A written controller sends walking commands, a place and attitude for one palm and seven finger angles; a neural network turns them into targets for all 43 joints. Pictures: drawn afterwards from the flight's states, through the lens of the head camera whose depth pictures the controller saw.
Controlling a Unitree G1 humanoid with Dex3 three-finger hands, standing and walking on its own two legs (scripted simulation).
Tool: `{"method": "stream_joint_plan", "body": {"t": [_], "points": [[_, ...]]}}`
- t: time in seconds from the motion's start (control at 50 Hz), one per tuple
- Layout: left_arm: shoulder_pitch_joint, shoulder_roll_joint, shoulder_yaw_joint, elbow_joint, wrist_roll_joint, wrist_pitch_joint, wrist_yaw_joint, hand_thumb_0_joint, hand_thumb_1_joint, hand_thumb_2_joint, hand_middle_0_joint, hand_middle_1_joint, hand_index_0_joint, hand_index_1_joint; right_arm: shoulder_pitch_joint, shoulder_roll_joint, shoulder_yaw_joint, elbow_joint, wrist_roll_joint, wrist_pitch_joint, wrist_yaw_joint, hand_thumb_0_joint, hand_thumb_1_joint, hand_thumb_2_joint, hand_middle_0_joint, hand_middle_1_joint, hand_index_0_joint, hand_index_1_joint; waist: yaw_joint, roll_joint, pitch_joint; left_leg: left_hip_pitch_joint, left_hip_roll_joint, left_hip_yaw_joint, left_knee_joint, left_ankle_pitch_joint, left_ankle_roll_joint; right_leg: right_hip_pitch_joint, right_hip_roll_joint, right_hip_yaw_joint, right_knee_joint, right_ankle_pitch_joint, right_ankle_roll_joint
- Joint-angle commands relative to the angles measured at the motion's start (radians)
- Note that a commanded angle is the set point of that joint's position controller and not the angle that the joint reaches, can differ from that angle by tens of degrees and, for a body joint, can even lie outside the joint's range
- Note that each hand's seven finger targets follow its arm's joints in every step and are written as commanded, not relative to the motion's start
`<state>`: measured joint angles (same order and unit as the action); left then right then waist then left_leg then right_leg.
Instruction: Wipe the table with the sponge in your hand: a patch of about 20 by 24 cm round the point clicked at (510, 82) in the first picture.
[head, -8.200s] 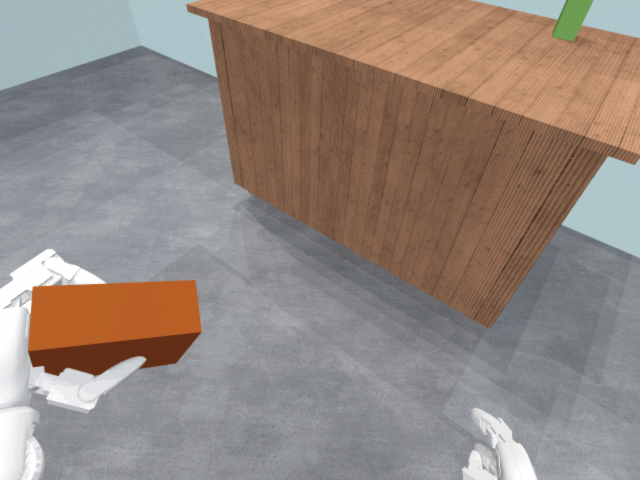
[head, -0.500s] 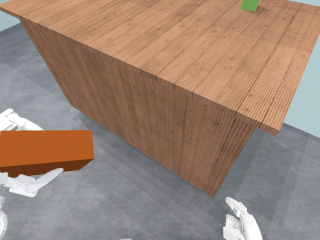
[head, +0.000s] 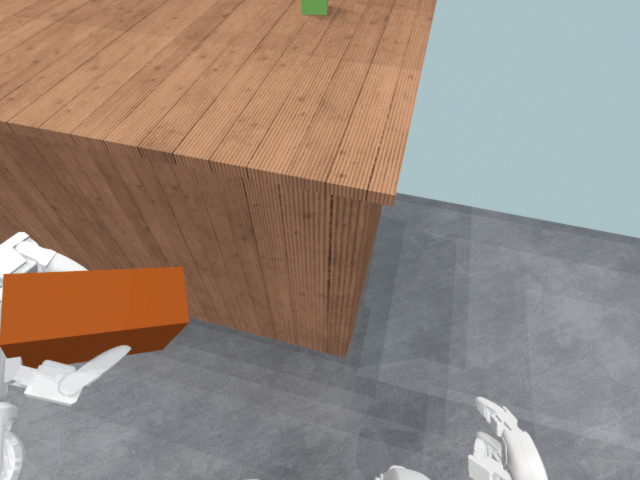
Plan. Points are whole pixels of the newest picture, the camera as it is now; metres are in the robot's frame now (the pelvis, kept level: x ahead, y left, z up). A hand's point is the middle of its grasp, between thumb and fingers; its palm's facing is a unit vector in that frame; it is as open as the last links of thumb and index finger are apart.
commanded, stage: turn to face it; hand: left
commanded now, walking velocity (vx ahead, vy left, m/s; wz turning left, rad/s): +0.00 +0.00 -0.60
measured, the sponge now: (125, 316) +0.23 +0.21 +0.15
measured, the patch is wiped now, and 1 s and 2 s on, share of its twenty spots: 0.00 0.00 0.00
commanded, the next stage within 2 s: take the last steps up to it in 0.94 s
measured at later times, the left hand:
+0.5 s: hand (228, 321) +0.22 +0.11 +0.17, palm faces +0.11 -0.89 -0.45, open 9.7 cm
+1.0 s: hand (349, 384) +0.17 +0.00 +0.18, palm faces -0.13 -0.83 -0.53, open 9.7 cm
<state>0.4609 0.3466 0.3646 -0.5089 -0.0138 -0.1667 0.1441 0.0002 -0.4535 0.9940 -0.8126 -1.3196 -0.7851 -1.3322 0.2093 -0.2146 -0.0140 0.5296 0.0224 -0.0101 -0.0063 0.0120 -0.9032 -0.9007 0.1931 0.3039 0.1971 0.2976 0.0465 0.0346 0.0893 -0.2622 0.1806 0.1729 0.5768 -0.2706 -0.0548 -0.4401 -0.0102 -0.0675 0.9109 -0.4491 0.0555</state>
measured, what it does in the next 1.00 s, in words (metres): walks backwards, turning right: right foot, then left foot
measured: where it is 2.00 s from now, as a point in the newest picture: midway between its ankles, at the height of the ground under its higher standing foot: outside the picture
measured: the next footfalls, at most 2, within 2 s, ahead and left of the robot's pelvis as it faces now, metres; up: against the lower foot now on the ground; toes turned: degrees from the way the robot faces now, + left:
right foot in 0.08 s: +0.04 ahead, -0.15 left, +0.00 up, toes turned -9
left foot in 0.46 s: +0.02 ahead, +0.07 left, +0.00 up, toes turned -12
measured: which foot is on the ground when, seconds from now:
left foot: down 0.00-0.10, up 0.12-0.44, down 0.46-0.72, up 0.74-1.00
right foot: up 0.00-0.06, down 0.08-0.48, up 0.50-0.68, down 0.70-1.00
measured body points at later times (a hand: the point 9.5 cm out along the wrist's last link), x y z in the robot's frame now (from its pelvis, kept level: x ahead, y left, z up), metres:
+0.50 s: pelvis -0.06 -0.05 +0.00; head -0.02 -0.06 +0.44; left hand +0.21 +0.16 +0.19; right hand +0.03 -0.35 -0.08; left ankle -0.02 +0.08 -0.73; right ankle +0.00 -0.14 -0.73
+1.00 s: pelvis -0.13 -0.08 +0.00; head -0.09 -0.11 +0.45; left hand +0.18 +0.05 +0.21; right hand -0.12 -0.38 -0.10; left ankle -0.07 +0.04 -0.71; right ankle -0.11 -0.19 -0.73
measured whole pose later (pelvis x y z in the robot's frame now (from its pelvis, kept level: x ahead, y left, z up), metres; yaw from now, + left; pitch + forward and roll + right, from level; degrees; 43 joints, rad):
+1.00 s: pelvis -0.13 -0.08 +0.00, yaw -30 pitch +1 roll +2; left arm 0.57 0.44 0.40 -0.61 -0.03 -0.21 0.14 0.00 -0.45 0.99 -0.81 -1.32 -0.78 -1.34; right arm 0.18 -0.24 -0.01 0.58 0.00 0.01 -0.03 0.01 -0.90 -0.90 0.20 0.30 0.20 0.30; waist -0.02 -0.02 0.08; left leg -0.33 0.03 0.07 0.70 -0.42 -0.05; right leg -0.38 0.04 0.01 0.52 -0.16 -0.07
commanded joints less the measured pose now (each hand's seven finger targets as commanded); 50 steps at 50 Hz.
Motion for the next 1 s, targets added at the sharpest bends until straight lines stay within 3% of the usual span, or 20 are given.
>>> {"method": "stream_joint_plan", "body": {"t": [0.0,0.04,0.06,0.08,0.1,0.16,0.2,0.32,0.4,0.46,0.48,0.5,0.54,0.58,0.66,0.7,0.72,0.78,0.9,0.98], "points": [[-0.139,0.179,0.06,-0.287,-0.005,-0.081,0.014,0.0,0.1,1.3,-1.2,-1.6,-1.2,-1.6,-0.024,-0.146,-0.049,-0.141,-0.005,-0.089,-0.001,0.0,-0.9,-0.9,0.2,0.3,0.2,0.3,-0.044,0.272,-0.113,0.028,0.186,-0.05,-0.11,0.271,0.083,0.138,0.018,-0.086,-0.26,0.027,0.01],[-0.127,0.211,0.1,-0.277,-0.007,-0.086,0.016,0.0,0.1,1.3,-1.2,-1.6,-1.2,-1.6,-0.013,-0.139,-0.049,-0.142,0.0,-0.097,0.01,0.0,-0.9,-0.9,0.2,0.3,0.2,0.3,-0.035,0.201,-0.156,0.002,0.153,-0.02,0.04,0.235,0.043,0.265,-0.004,-0.055,-0.428,0.187,-0.021],[-0.12,0.25,0.134,-0.263,-0.006,-0.092,0.02,0.0,0.1,1.3,-1.2,-1.6,-1.2,-1.6,-0.007,-0.115,-0.043,-0.142,0.002,-0.093,0.012,0.0,-0.9,-0.9,0.2,0.3,0.2,0.3,-0.04,0.022,-0.18,-0.06,0.081,0.02,0.201,0.11,0.005,0.323,-0.114,0.086,-0.485,0.418,-0.078],[-0.057,0.302,0.195,-0.226,-0.009,-0.095,0.034,0.0,0.1,1.3,-1.2,-1.6,-1.2,-1.6,-0.037,-0.084,-0.03,-0.161,-0.003,-0.085,0.013,0.0,-0.9,-0.9,0.2,0.3,0.2,0.3,-0.015,-0.24,-0.212,-0.28,-0.053,0.007,0.393,-0.295,-0.038,0.413,-0.269,0.393,-0.494,0.732,-0.183],[-0.016,0.297,0.207,-0.221,-0.04,-0.078,0.032,0.0,0.1,1.3,-1.2,-1.6,-1.2,-1.6,-0.092,-0.095,-0.041,-0.172,0.008,-0.072,0.004,0.0,-0.9,-0.9,0.2,0.3,0.2,0.3,0.002,-0.328,-0.209,-0.31,-0.073,-0.116,0.546,-0.336,-0.034,0.335,-0.317,0.517,-0.549,0.705,-0.217],[0.073,0.267,0.233,-0.277,-0.056,-0.091,0.027,0.0,0.1,1.3,-1.2,-1.6,-1.2,-1.6,-0.126,-0.048,-0.005,-0.133,-0.01,-0.009,0.006,0.0,-0.9,-0.9,0.2,0.3,0.2,0.3,-0.026,-0.129,-0.251,-0.367,-0.059,-0.193,0.638,-0.206,-0.048,0.434,-0.266,0.375,-0.481,0.732,-0.236],[0.089,0.254,0.235,-0.277,-0.054,-0.096,0.029,0.0,0.1,1.3,-1.2,-1.6,-1.2,-1.6,-0.136,-0.054,-0.012,-0.134,-0.01,0.013,0.0,0.0,-0.9,-0.9,0.2,0.3,0.2,0.3,-0.033,-0.138,-0.274,-0.28,-0.064,-0.167,0.472,-0.196,-0.045,0.416,-0.246,0.331,-0.485,0.745,-0.235],[0.076,0.214,0.171,-0.225,-0.047,-0.07,0.029,0.0,0.1,1.3,-1.2,-1.6,-1.2,-1.6,-0.131,-0.086,-0.019,-0.143,-0.01,0.032,-0.011,0.0,-0.9,-0.9,0.2,0.3,0.2,0.3,-0.013,-0.176,-0.239,-0.108,-0.124,-0.135,0.166,-0.172,-0.018,0.278,-0.204,0.429,-0.552,0.471,-0.232],[-0.006,0.215,0.124,-0.265,-0.038,-0.065,0.027,0.0,0.1,1.3,-1.2,-1.6,-1.2,-1.6,-0.092,-0.108,-0.024,-0.148,-0.004,0.037,-0.013,0.0,-0.9,-0.9,0.2,0.3,0.2,0.3,-0.036,-0.118,-0.224,0.107,-0.113,-0.136,-0.104,-0.085,0.016,0.125,-0.154,0.452,-0.546,0.223,-0.164],[-0.052,0.231,0.136,-0.293,-0.023,-0.086,0.019,0.0,0.1,1.3,-1.2,-1.6,-1.2,-1.6,-0.103,-0.138,-0.035,-0.168,-0.009,0.015,-0.028,0.0,-0.9,-0.9,0.2,0.3,0.2,0.3,-0.022,0.238,-0.154,0.135,0.198,-0.383,-0.305,0.007,0.169,-0.082,0.064,0.213,-0.131,-0.026,-0.047],[-0.063,0.273,0.164,-0.304,-0.011,-0.092,0.02,0.0,0.1,1.3,-1.2,-1.6,-1.2,-1.6,-0.112,-0.115,-0.035,-0.165,-0.013,0.002,-0.033,0.0,-0.9,-0.9,0.2,0.3,0.2,0.3,-0.008,0.31,-0.163,0.016,0.285,-0.422,-0.352,-0.074,0.219,-0.056,0.051,0.135,0.135,-0.063,-0.026],[-0.06,0.237,0.135,-0.294,-0.011,-0.093,0.013,0.0,0.1,1.3,-1.2,-1.6,-1.2,-1.6,-0.101,-0.101,-0.038,-0.171,-0.02,-0.01,-0.031,0.0,-0.9,-0.9,0.2,0.3,0.2,0.3,-0.027,0.262,-0.099,-0.083,0.282,-0.403,-0.344,-0.031,0.242,-0.048,0.013,0.141,0.243,-0.033,-0.018],[-0.057,0.187,0.085,-0.276,-0.014,-0.091,0.005,0.0,0.1,1.3,-1.2,-1.6,-1.2,-1.6,-0.087,-0.112,-0.041,-0.152,-0.004,-0.036,-0.016,0.0,-0.9,-0.9,0.2,0.3,0.2,0.3,-0.015,0.215,-0.07,-0.02,0.203,-0.182,-0.243,0.19,0.181,-0.06,-0.015,0.074,0.097,-0.029,-0.008],[-0.081,0.182,0.072,-0.295,-0.014,-0.087,0.011,0.0,0.1,1.3,-1.2,-1.6,-1.2,-1.6,-0.053,-0.125,-0.04,-0.148,0.002,-0.066,-0.007,0.0,-0.9,-0.9,0.2,0.3,0.2,0.3,-0.03,0.255,-0.097,0.029,0.168,-0.096,-0.168,0.347,0.124,0.024,0.003,-0.005,-0.094,-0.013,-0.003],[-0.111,0.196,0.095,-0.247,-0.008,-0.088,0.013,0.0,0.1,1.3,-1.2,-1.6,-1.2,-1.6,-0.031,-0.131,-0.044,-0.135,0.0,-0.097,0.002,0.0,-0.9,-0.9,0.2,0.3,0.2,0.3,-0.036,0.166,-0.166,0.01,0.116,-0.062,0.057,0.321,0.054,0.277,0.011,-0.038,-0.437,0.251,-0.026],[-0.092,0.266,0.157,-0.203,-0.007,-0.094,0.025,0.0,0.1,1.3,-1.2,-1.6,-1.2,-1.6,-0.058,-0.081,-0.023,-0.149,-0.003,-0.09,-0.003,0.0,-0.9,-0.9,0.2,0.3,0.2,0.3,-0.038,-0.223,-0.184,-0.241,-0.069,-0.019,0.362,-0.198,-0.022,0.401,-0.26,0.349,-0.478,0.869,-0.171],[-0.032,0.272,0.184,-0.173,-0.031,-0.078,0.024,0.0,0.1,1.3,-1.2,-1.6,-1.2,-1.6,-0.083,-0.095,-0.041,-0.151,0.007,-0.08,-0.009,0.0,-0.9,-0.9,0.2,0.3,0.2,0.3,-0.016,-0.334,-0.237,-0.27,-0.102,-0.119,0.531,-0.331,-0.017,0.376,-0.321,0.491,-0.523,0.906,-0.208],[0.079,0.27,0.22,-0.264,-0.044,-0.089,0.026,0.0,0.1,1.3,-1.2,-1.6,-1.2,-1.6,-0.122,-0.058,-0.006,-0.126,-0.008,-0.037,-0.01,0.0,-0.9,-0.9,0.2,0.3,0.2,0.3,-0.027,-0.111,-0.284,-0.292,-0.086,-0.199,0.576,-0.242,-0.02,0.413,-0.29,0.38,-0.477,0.785,-0.239],[0.11,0.245,0.211,-0.278,-0.039,-0.098,0.029,0.0,0.1,1.3,-1.2,-1.6,-1.2,-1.6,-0.124,-0.076,-0.017,-0.118,-0.016,-0.033,-0.03,0.0,-0.9,-0.9,0.2,0.3,0.2,0.3,-0.022,-0.169,-0.267,-0.119,-0.122,-0.135,0.199,-0.195,0.007,0.288,-0.242,0.348,-0.55,0.472,-0.232],[0.072,0.219,0.167,-0.244,-0.031,-0.088,0.027,0.0,0.1,1.3,-1.2,-1.6,-1.2,-1.6,-0.073,-0.097,-0.03,-0.102,-0.013,-0.037,-0.045,0.0,-0.9,-0.9,0.2,0.3,0.2,0.3,-0.05,-0.079,-0.247,0.141,-0.108,-0.118,-0.144,-0.038,0.038,0.115,-0.17,0.31,-0.522,0.203,-0.144]]}}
